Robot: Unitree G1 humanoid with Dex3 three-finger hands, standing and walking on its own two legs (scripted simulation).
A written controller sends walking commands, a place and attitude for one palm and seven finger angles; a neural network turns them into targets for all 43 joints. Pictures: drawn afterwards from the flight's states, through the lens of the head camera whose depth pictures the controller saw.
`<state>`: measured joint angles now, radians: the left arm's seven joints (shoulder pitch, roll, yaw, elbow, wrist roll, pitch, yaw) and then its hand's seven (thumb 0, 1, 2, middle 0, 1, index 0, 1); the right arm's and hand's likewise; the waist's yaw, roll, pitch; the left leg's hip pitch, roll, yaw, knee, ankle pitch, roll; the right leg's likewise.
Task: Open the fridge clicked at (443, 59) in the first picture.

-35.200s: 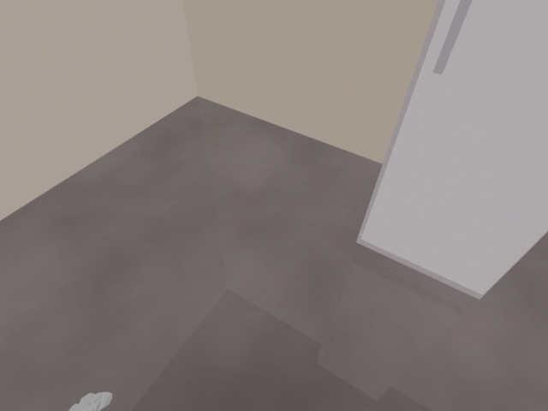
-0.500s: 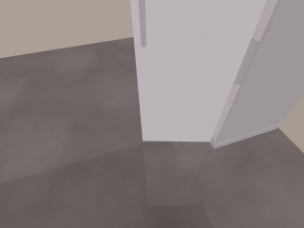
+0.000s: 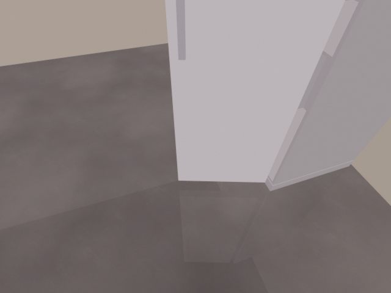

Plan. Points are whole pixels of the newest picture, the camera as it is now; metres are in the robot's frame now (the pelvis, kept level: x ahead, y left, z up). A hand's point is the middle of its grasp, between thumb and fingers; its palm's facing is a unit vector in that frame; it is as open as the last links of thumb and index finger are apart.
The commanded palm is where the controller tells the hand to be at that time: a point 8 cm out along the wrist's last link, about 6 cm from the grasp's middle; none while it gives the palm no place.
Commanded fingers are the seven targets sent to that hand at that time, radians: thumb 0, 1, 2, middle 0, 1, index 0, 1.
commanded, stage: look to check the result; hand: left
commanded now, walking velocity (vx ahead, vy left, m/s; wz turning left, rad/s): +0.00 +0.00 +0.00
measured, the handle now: (181, 8) +0.77 +0.08 +0.24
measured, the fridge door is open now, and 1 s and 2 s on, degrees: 70 70 70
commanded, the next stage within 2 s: stand and wait in 0.42 s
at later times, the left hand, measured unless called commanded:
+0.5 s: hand out of the picture +0.03 +0.18 -0.17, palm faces +0.01 -0.98 -0.21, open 7.4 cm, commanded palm none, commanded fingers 0.00 0.90 0.90 -0.20 -0.30 -0.20 -0.30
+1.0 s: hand out of the picture +0.03 +0.18 -0.17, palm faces +0.00 -0.98 -0.22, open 7.4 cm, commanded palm none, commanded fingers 0.00 0.90 0.90 -0.20 -0.30 -0.20 -0.30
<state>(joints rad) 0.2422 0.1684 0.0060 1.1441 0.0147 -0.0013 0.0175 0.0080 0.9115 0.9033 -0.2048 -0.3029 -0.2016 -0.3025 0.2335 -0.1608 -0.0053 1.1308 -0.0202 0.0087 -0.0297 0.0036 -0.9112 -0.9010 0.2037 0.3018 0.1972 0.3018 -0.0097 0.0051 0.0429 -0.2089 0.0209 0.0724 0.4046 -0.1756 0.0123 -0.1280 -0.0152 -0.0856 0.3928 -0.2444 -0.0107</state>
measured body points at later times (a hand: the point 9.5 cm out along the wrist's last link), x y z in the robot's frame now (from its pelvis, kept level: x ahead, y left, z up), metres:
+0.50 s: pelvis +0.01 -0.01 +0.00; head +0.02 -0.01 +0.45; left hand +0.03 +0.23 -0.16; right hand +0.03 -0.24 -0.16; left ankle +0.03 +0.11 -0.74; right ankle -0.02 -0.11 -0.74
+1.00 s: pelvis +0.02 -0.01 +0.00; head +0.03 -0.01 +0.45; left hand +0.03 +0.23 -0.16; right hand +0.03 -0.25 -0.16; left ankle +0.03 +0.11 -0.74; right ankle -0.02 -0.11 -0.74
